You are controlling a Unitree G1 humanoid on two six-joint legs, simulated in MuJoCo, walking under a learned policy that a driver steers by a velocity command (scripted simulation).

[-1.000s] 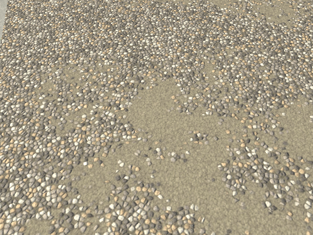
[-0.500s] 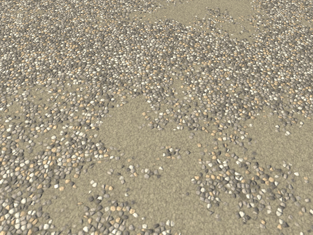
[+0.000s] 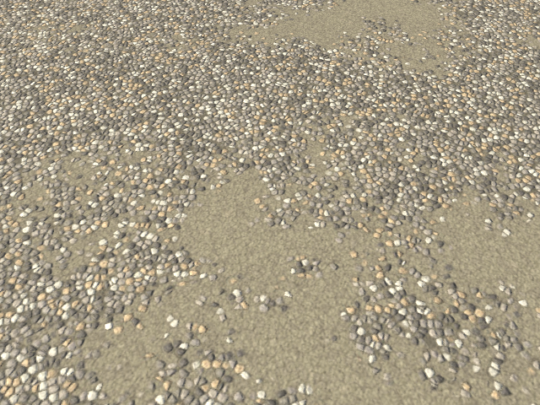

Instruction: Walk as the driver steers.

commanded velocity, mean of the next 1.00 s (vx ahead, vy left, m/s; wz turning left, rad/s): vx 0.00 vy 0.00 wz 0.00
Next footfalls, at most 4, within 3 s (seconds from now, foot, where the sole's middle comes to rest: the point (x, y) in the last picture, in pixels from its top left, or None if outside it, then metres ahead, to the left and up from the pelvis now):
2.12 left None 0.46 0.12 -0.77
2.66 right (326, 313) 0.77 -0.12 -0.77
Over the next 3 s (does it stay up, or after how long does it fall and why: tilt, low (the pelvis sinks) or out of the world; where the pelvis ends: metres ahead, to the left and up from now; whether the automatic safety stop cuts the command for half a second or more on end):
stays up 0.77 -0.03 0.01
